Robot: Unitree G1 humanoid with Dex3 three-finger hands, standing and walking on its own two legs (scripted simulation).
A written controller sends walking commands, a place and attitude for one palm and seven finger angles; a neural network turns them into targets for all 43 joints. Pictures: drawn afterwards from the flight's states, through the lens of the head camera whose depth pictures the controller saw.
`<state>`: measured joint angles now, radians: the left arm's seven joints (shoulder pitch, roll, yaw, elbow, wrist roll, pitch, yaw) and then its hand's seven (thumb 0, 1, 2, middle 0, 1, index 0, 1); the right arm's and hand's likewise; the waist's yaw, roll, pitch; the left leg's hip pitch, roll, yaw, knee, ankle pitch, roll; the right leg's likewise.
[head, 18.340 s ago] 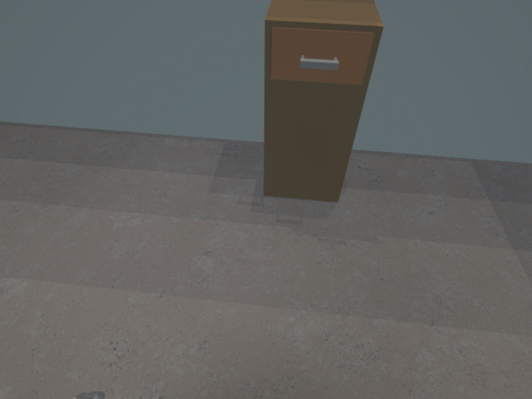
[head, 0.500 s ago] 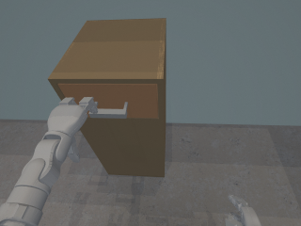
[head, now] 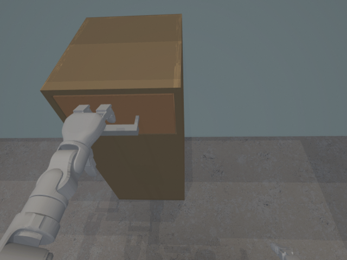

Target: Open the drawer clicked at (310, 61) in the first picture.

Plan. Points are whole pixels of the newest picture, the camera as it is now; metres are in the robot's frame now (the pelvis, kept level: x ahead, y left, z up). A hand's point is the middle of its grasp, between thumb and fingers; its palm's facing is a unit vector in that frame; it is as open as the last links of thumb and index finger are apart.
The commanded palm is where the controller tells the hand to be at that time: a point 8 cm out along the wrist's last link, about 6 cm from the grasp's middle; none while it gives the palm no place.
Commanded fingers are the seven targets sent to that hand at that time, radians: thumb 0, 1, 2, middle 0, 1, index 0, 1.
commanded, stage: move the hooked fingers above the handle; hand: left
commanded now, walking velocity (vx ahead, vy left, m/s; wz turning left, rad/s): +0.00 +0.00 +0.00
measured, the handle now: (117, 124) +0.49 +0.22 -0.02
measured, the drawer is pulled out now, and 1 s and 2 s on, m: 0.00 0.00 0.00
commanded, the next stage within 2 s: lower the fingers behind the handle in 1.30 s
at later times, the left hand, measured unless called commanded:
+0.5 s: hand (105, 128) +0.43 +0.22 +0.04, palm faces -0.07 -0.03 -1.00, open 13.8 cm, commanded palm +0.42 +0.23 +0.10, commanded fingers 0.00 -0.50 0.30 -0.30 -1.20 -0.30 -1.20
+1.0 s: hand (106, 125) +0.44 +0.22 +0.03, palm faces -0.07 -0.02 -1.00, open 13.8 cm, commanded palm +0.42 +0.23 +0.10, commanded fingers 0.00 -0.50 0.30 -0.30 -1.20 -0.30 -1.20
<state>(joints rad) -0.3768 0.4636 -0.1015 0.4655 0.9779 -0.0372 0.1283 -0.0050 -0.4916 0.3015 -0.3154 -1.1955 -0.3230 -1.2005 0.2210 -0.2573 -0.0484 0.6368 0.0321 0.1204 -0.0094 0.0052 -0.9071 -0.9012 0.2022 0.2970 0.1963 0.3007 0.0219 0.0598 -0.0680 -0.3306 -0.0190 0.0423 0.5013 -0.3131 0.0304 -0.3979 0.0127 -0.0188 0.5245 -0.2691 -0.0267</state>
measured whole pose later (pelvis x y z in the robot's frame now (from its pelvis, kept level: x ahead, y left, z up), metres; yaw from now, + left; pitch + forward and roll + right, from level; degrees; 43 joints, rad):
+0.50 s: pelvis +0.00 +0.01 -0.01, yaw -1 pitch +13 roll +0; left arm -0.61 0.46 -0.09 0.79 1.03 -0.09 0.20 0.00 -0.49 0.30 -0.31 -1.20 -0.32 -1.20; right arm 0.30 -0.26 -0.06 0.67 0.02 0.13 0.00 0.00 -0.91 -0.90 0.20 0.30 0.20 0.30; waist -0.03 0.04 -0.10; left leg -0.45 -0.02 0.05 0.57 -0.34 0.04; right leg -0.51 0.01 -0.01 0.58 -0.28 -0.02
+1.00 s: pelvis -0.01 +0.01 -0.01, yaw -1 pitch +14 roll +0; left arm -0.70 0.49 -0.04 0.93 1.06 -0.11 0.23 0.00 -0.49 0.30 -0.34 -1.20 -0.32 -1.20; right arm 0.31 -0.26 -0.04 0.65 0.02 0.13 -0.02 0.00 -0.91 -0.90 0.20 0.30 0.20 0.30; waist -0.08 0.04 -0.11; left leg -0.51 -0.01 0.06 0.60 -0.33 0.04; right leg -0.57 0.02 0.00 0.59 -0.26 -0.02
